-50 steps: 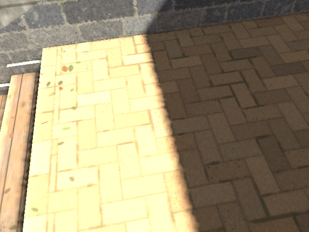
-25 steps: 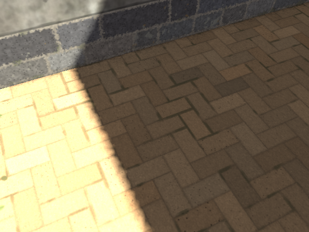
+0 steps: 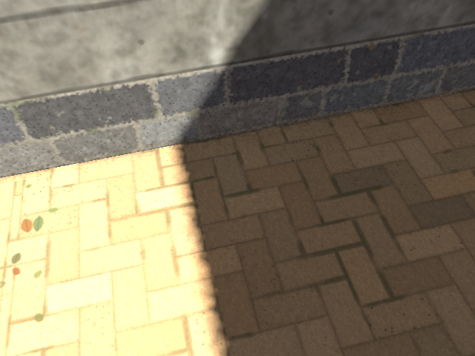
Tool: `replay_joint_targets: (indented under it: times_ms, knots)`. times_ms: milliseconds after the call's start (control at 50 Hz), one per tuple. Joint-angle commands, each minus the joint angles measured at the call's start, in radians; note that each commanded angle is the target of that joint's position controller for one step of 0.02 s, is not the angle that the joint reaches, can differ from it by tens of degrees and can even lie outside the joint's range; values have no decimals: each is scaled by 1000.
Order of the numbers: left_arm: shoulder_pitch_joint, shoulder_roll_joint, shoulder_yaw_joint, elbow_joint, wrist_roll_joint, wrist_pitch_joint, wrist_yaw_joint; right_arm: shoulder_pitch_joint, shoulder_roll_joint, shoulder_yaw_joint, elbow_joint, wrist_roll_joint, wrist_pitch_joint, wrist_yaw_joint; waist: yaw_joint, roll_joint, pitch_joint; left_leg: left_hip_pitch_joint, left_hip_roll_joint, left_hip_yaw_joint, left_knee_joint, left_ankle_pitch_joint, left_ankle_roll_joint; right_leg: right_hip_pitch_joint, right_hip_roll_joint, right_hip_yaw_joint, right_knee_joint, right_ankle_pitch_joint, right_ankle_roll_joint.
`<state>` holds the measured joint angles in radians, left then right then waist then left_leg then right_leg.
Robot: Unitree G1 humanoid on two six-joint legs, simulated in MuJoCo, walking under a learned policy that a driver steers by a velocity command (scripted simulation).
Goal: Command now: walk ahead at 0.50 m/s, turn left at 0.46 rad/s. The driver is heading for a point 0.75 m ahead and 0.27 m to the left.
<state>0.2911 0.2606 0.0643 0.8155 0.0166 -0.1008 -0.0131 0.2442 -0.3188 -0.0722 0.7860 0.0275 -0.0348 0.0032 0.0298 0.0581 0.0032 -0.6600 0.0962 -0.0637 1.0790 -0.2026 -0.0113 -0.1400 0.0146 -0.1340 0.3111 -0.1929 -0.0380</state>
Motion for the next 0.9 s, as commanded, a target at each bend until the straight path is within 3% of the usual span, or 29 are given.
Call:
replay_joint_targets:
  times_ms: [20,100,160,200,240,260,280,300,320,340,360,380,400,420,480,580,620,680,720,740,760,780,800,820,840,860,880,900]
  knots:
    - [-70,132,31,-55,1,-22,13,6,-17,-4,-67,-3,-3,8,-33,-118,22,-65,36,-47,-98,148,-6,26,-276,115,-178,261,-149]
    - [-26,170,40,-31,-9,-8,24,-137,7,10,-121,-7,-8,36,22,-96,66,-41,21,30,-306,259,16,69,-279,19,-182,263,-129]
    - [18,192,49,-7,-24,12,25,-215,4,13,-169,-5,-7,53,47,-94,95,-66,12,67,-390,202,44,168,-307,-13,-150,294,-115]
    - [24,208,55,1,-33,27,26,-234,-9,9,-197,-5,-5,62,39,-105,91,-45,-12,104,-422,120,72,224,-320,-37,-91,421,-97]
    - [9,240,63,-4,-40,41,33,-180,-42,-9,-204,-7,0,64,-10,-146,28,85,-80,166,-427,15,111,248,-315,-69,51,764,-74]
    - [-1,250,65,-7,-42,50,36,-78,-76,-30,-184,-5,2,61,-71,-151,-33,221,-127,192,-446,-8,137,233,-299,-87,202,893,-60]
    - [-9,238,59,-11,-45,52,39,86,-132,-63,-142,-3,5,48,-159,-126,-119,471,-169,186,-514,60,176,132,-258,-112,422,853,-25]
    - [21,174,35,-35,-12,41,38,210,-230,-95,-117,-1,17,23,-187,35,-207,774,1,-84,-528,113,241,-150,-202,-111,749,393,24]
    - [72,67,-1,-94,-4,6,27,136,-303,-95,-153,-2,5,24,-70,229,-315,1028,229,-695,-700,-59,446,-547,28,50,1083,-386,79]
    - [-37,165,16,-108,-38,-30,11,164,-216,-69,-163,-7,-8,34,-152,78,-359,1036,245,-735,-787,-108,420,-645,-15,239,1130,-366,56]
    - [-100,173,18,-133,-64,-44,4,143,-166,-55,-153,-14,-20,34,-143,48,-226,936,212,-582,-781,-60,377,-695,-54,225,1089,-292,34]
    - [-103,157,13,-127,-48,-48,10,83,-138,-46,-156,-10,-26,35,-90,-46,-129,774,161,-455,-779,42,338,-654,-100,221,988,-216,27]
    - [-99,168,21,-116,-21,-42,18,21,-102,-35,-169,-14,-28,31,-54,-45,-94,655,125,-371,-786,136,313,-584,-130,221,899,-173,32]
    - [-78,172,26,-111,-14,-29,16,-16,-88,-28,-189,-24,-27,26,-23,-28,-73,569,100,-330,-810,196,308,-520,-143,224,864,-144,37]
    - [-77,138,21,-118,0,1,18,-13,-113,-35,-186,-21,-34,12,-3,-27,-53,451,70,-258,-849,310,320,-472,-130,197,745,-79,81]
    - [-259,91,-2,-165,-5,0,10,53,-135,-42,-159,-8,-24,-13,-70,12,-11,400,-3,-182,-837,193,252,-431,-67,186,380,220,111]
    - [-318,94,-4,-182,-16,-8,1,85,-143,-45,-146,-5,-19,-16,-95,25,-3,403,3,-207,-823,136,237,-388,-38,184,290,272,108]
    - [-335,131,11,-198,-11,-19,-9,116,-138,-46,-128,-3,1,-24,-92,49,-10,480,11,-269,-700,257,202,-351,1,200,196,234,85]
    - [-286,152,24,-190,-10,-26,-12,94,-132,-47,-140,-5,15,-32,-62,81,-38,522,8,-323,-605,314,171,-288,16,203,161,178,56]
    - [-223,155,29,-173,-4,-30,-10,58,-116,-42,-152,-5,18,-35,-20,83,-63,523,-16,-309,-537,335,141,-210,7,182,106,246,34]
    - [-153,186,37,-167,14,-34,-5,53,-72,-29,-169,-11,14,-35,7,54,-142,483,-71,-268,-395,310,98,-47,-74,223,106,398,-11]
    - [-53,248,46,-168,35,-32,2,110,-14,-7,-191,-36,10,-37,11,-131,-285,307,-158,-177,-108,-82,41,238,-292,417,189,778,-100]
    - [-9,261,53,-132,22,-9,-5,287,-25,-1,-181,-13,6,-31,-49,-418,-415,77,-229,-120,160,-539,-9,434,-495,781,157,731,-296]
    - [-51,189,36,-160,-5,5,-7,291,-118,-20,-142,-3,14,-30,-32,-264,-359,20,-162,-157,260,-472,-34,350,-458,782,109,494,-278]
    - [-92,134,18,-175,-6,17,-3,169,-146,-29,-155,-2,29,-32,-3,-186,-244,-12,-137,-117,284,-406,-48,251,-393,628,98,392,-229]
    - [-142,106,2,-175,2,27,-3,106,-136,-28,-162,-8,45,-38,-11,-130,-171,5,-111,-94,236,-364,-54,129,-336,529,75,361,-203]
    - [-181,91,-7,-170,3,32,-4,70,-123,-28,-176,-18,58,-42,-29,-130,-119,42,-81,-91,160,-337,-56,24,-299,469,52,348,-191]
    - [-204,100,-7,-160,10,36,-4,80,-89,-20,-174,-18,67,-40,-55,-156,-89,129,-69,-65,71,-315,-55,-77,-257,401,23,356,-175]
